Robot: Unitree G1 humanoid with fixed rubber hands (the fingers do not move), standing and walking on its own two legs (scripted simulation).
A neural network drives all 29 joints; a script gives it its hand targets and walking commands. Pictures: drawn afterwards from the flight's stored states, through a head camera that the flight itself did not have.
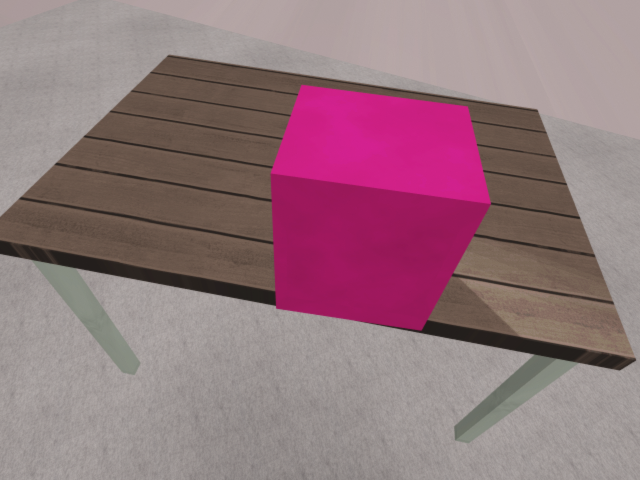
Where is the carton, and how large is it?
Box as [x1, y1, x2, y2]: [271, 85, 490, 330]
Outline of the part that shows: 301,85 271,171 276,308 421,330 490,204 467,106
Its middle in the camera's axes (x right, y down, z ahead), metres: +0.07 -0.03 +0.59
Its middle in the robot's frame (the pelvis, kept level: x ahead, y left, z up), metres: +0.49 -0.03 +0.06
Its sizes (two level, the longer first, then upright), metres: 0.240 0.204 0.285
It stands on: a table, 0.67 m high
